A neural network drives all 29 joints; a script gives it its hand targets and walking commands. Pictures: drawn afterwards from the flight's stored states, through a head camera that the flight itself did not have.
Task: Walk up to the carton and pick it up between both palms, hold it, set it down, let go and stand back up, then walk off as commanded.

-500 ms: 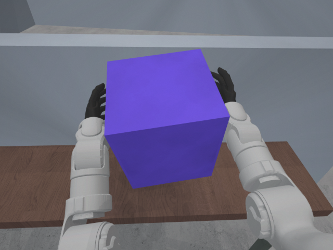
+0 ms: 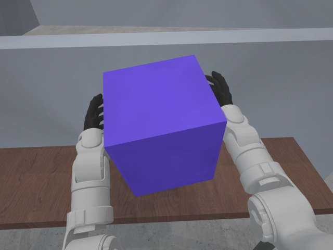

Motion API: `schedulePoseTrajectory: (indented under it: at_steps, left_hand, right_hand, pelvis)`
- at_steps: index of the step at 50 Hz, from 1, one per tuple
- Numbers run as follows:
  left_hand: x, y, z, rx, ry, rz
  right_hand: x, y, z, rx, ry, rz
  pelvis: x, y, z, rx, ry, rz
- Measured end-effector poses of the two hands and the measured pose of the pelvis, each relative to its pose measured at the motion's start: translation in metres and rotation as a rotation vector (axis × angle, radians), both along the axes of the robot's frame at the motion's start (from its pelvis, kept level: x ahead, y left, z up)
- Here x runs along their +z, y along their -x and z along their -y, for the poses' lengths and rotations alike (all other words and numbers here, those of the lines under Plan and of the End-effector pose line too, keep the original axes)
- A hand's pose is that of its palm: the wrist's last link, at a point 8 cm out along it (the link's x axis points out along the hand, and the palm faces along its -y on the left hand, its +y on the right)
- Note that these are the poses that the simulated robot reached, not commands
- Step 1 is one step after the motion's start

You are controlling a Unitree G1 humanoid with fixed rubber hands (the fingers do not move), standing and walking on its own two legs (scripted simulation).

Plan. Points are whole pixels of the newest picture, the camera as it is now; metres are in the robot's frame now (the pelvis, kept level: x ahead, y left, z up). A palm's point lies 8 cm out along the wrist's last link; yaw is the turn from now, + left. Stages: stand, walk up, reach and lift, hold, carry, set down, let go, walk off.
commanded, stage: set down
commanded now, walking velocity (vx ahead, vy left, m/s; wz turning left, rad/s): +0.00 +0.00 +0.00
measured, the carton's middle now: (162, 130) +0.38 +0.02 +0.13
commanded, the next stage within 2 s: none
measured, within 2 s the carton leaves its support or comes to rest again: neither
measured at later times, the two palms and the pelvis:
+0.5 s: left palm (97, 136) +0.36 +0.18 +0.13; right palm (214, 112) +0.43 -0.11 +0.14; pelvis +0.01 +0.00 +0.00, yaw +0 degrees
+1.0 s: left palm (98, 145) +0.37 +0.19 +0.09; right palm (205, 115) +0.46 -0.10 +0.11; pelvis +0.02 +0.00 +0.00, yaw +0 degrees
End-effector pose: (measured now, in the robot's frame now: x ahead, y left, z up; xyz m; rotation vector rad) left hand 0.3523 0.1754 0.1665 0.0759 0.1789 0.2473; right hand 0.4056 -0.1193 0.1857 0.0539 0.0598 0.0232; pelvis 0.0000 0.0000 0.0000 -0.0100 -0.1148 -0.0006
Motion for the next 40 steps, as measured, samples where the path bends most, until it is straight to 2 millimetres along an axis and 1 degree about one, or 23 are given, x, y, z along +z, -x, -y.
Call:
schedulePoseTrajectory:
  at_steps: [5, 12, 22, 33, 40]
  left_hand:
    - [-0.002, 0.005, -0.004, 0.022, 0.021, 0.001]
    - [-0.015, 0.008, -0.006, 0.056, 0.050, -0.040]
    - [-0.025, -0.005, -0.001, 0.074, 0.023, -0.053]
    - [-0.053, -0.014, -0.008, 0.114, 0.002, -0.094]
    - [-0.068, -0.018, -0.011, 0.127, -0.008, -0.096]
  right_hand:
    - [0.000, 0.000, -0.005, 0.025, 0.011, -0.001]
    - [-0.017, -0.006, -0.008, 0.058, -0.018, -0.053]
    - [-0.037, -0.022, -0.004, 0.069, -0.057, -0.066]
    - [-0.066, -0.043, -0.014, 0.109, -0.072, -0.106]
    - [-0.075, -0.052, -0.019, 0.127, -0.045, -0.102]
  pelvis:
    - [0.000, 0.001, 0.000, 0.000, 0.000, 0.002]
    - [0.000, 0.001, 0.001, 0.000, -0.001, -0.007]
    - [0.001, -0.005, 0.002, 0.000, -0.003, -0.058]
    - [0.001, -0.014, 0.004, -0.001, -0.005, -0.133]
    - [0.001, -0.019, 0.004, -0.001, -0.005, -0.183]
